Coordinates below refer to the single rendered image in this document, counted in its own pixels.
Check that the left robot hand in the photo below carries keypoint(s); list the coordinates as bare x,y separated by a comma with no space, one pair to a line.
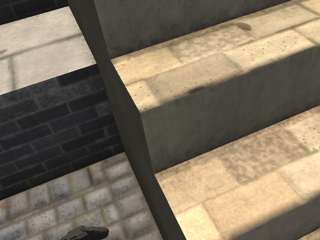
87,233

